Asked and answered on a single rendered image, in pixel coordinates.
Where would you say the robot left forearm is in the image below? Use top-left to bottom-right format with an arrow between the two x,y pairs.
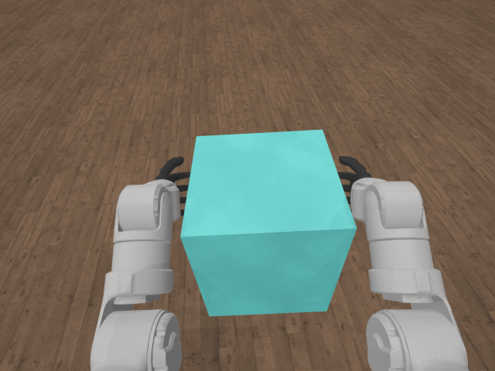
90,179 -> 181,371

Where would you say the robot left hand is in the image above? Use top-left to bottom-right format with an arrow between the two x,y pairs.
156,157 -> 191,216

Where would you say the left robot upper arm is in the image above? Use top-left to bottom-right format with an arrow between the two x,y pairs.
91,309 -> 182,371

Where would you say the robot right forearm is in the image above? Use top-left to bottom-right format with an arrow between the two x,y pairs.
350,178 -> 468,366

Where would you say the right robot upper arm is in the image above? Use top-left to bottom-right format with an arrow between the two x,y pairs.
366,309 -> 469,371

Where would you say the robot right hand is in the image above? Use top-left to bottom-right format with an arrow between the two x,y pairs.
338,156 -> 371,212

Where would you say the carton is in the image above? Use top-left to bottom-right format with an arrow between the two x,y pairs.
180,130 -> 357,316

